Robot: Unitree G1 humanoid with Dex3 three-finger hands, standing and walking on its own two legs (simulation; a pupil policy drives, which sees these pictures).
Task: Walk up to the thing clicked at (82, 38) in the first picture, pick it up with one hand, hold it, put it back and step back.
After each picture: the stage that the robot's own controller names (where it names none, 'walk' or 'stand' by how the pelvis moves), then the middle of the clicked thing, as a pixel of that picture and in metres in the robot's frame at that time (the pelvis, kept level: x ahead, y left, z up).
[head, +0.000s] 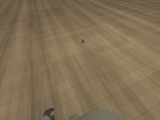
stand; (83, 40) +1.85 +0.22 -0.72
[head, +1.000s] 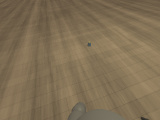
walk; (89, 43) +1.73 +0.19 -0.72
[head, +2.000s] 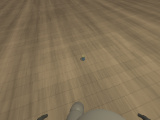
walk; (83, 57) +1.16 +0.23 -0.72
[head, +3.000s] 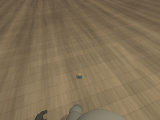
walk; (79, 75) +0.76 +0.21 -0.71
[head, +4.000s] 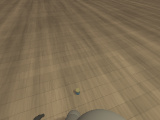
walk; (77, 91) +0.52 +0.15 -0.70
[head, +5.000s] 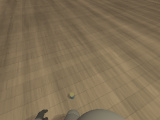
walk; (72, 95) +0.41 +0.20 -0.71
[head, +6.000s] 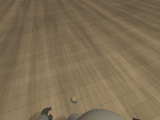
stand; (74, 99) +0.37 +0.19 -0.72
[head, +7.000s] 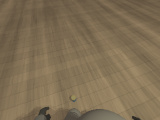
stand; (73, 98) +0.32 +0.19 -0.71
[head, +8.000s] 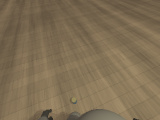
stand; (74, 100) +0.31 +0.21 -0.72
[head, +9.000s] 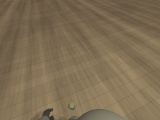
stand; (72, 106) +0.29 +0.22 -0.73
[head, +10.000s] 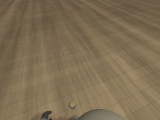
stand; (72, 105) +0.30 +0.21 -0.73
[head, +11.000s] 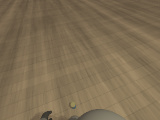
stand; (73, 105) +0.29 +0.21 -0.73
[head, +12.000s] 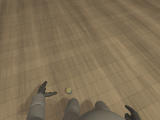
go down; (69, 90) +0.33 +0.21 -0.64
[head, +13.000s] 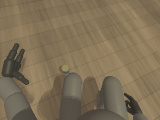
go down; (65, 69) +0.38 +0.23 -0.31
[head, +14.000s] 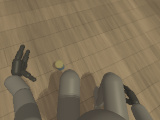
close in; (60, 65) +0.38 +0.24 -0.27
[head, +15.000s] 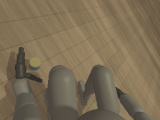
close in; (35, 64) +0.37 +0.26 -0.22
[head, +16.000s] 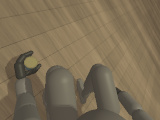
close; (30, 64) +0.37 +0.27 -0.22
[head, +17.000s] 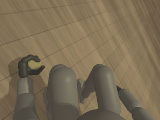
lift; (34, 64) +0.34 +0.26 -0.22
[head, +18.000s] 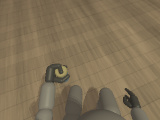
lift; (62, 74) +0.31 +0.19 -0.01
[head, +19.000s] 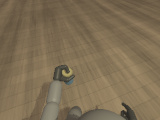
hold; (68, 76) +0.32 +0.17 +0.01
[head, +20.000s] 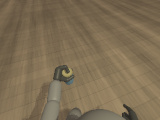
hold; (68, 76) +0.32 +0.17 +0.00
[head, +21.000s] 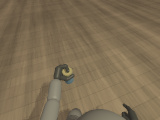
hold; (68, 75) +0.33 +0.17 +0.01
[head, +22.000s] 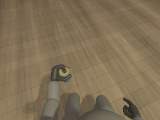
crouch; (65, 75) +0.34 +0.18 -0.06
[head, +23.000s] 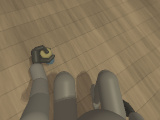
lower; (48, 56) +0.43 +0.26 -0.13
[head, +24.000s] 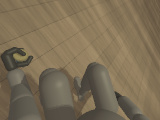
lower; (22, 58) +0.41 +0.28 -0.22
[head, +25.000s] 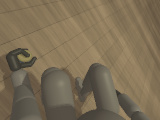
lower; (26, 59) +0.40 +0.28 -0.22
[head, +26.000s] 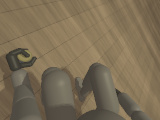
lower; (26, 59) +0.40 +0.28 -0.22
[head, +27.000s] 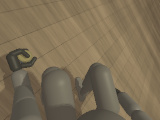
lower; (26, 59) +0.39 +0.28 -0.22
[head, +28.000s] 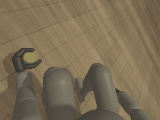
open; (29, 60) +0.39 +0.27 -0.22
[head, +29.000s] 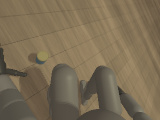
stand; (41, 58) +0.39 +0.25 -0.23
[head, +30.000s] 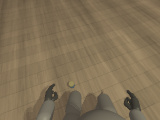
stand; (71, 84) +0.37 +0.20 -0.56
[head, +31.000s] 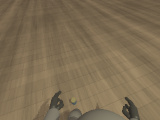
stand; (73, 101) +0.35 +0.19 -0.66
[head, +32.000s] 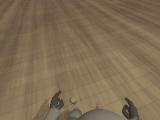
stand; (73, 100) +0.35 +0.19 -0.67
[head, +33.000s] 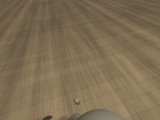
stand; (77, 101) +0.37 +0.18 -0.72
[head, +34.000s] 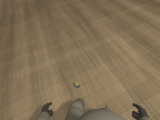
walk; (77, 84) +0.43 +0.19 -0.69
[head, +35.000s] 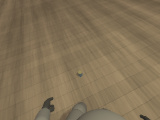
walk; (80, 73) +0.65 +0.21 -0.71
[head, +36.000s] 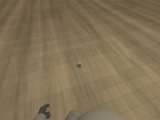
stand; (79, 64) +0.97 +0.18 -0.70
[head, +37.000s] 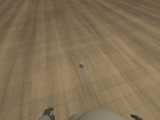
stand; (81, 64) +0.97 +0.18 -0.72
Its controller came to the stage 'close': yes
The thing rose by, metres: 0.71
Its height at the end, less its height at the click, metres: +0.00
